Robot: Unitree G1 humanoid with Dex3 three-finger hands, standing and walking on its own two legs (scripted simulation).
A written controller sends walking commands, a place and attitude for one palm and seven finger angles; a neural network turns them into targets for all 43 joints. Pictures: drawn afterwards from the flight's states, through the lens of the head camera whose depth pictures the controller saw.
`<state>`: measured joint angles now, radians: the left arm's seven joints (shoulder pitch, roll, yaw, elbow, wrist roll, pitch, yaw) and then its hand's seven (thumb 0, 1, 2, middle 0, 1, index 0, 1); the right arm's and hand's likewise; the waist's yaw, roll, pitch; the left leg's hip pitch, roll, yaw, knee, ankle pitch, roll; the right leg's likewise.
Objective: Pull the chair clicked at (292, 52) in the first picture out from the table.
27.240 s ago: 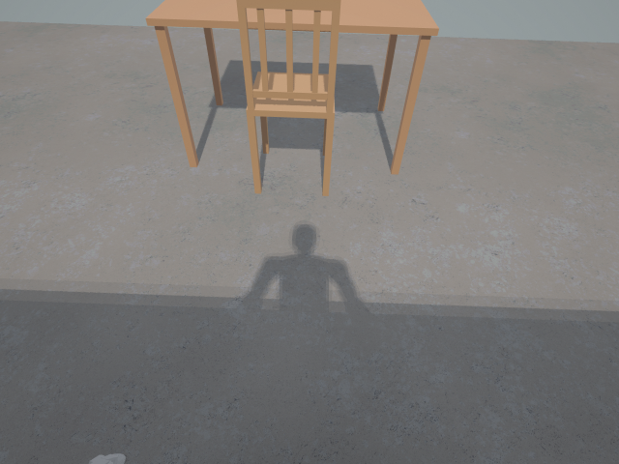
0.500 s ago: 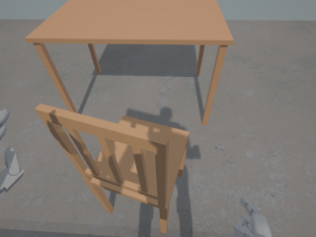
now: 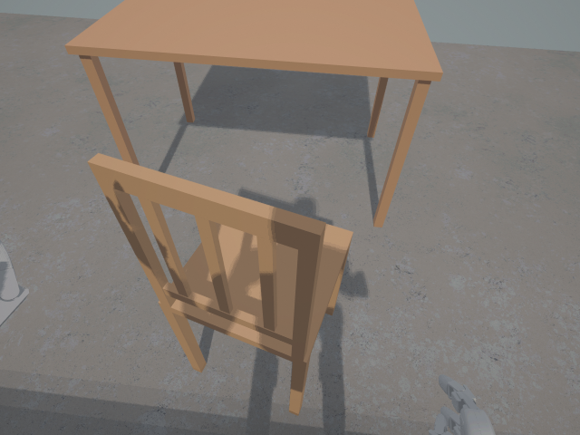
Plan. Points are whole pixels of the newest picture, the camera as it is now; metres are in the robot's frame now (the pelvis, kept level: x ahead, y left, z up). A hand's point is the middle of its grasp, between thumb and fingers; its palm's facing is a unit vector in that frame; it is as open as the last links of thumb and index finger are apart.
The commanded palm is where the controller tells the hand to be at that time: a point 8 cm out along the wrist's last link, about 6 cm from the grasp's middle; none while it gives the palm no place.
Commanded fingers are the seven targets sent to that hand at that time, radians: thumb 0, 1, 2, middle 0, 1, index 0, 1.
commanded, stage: step back with the hand held close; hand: left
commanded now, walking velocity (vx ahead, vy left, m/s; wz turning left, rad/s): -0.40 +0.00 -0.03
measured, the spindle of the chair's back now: (217, 269) +0.40 +0.16 -0.06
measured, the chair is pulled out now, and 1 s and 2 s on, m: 0.57 0.57 0.57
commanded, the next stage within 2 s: stop stepping back and stand still in 0.76 s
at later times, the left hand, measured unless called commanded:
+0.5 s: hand (53, 302) +0.19 +0.23 +0.19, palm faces +0.42 -0.77 -0.47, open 7.4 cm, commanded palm +0.11 +0.28 +0.19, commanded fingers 0.00 0.90 0.90 -0.20 -0.30 -0.20 -0.30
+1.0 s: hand out of the picture +0.05 +0.21 +0.19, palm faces +0.40 -0.79 -0.47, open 7.4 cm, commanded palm -0.01 +0.26 +0.19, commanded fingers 0.00 0.90 0.90 -0.20 -0.30 -0.20 -0.30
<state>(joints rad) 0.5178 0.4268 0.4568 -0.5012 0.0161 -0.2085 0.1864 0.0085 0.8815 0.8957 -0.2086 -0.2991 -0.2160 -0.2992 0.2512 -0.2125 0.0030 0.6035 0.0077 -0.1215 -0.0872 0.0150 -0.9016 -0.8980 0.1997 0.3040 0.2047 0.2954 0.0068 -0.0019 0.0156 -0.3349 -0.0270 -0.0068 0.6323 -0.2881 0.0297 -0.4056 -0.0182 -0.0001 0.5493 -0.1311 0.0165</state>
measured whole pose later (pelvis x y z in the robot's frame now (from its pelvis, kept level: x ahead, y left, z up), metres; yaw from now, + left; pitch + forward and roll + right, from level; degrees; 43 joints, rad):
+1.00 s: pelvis -0.17 -0.04 +0.00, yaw -3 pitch -1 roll -2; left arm 0.51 0.44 0.44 -0.54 -0.04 -0.21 0.16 0.01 0.88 0.90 -0.21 -0.30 -0.21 -0.30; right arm 0.20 -0.16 0.02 0.67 0.00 -0.16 -0.05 0.01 -0.90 -0.90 0.20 0.30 0.21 0.30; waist 0.01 0.01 0.02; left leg -0.49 0.08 -0.02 0.76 -0.35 -0.03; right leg -0.26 0.00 -0.03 0.55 -0.28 0.01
